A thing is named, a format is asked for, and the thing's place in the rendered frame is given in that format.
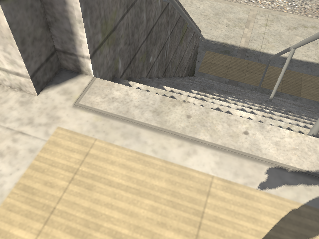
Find stairs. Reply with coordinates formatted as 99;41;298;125
111;76;319;138

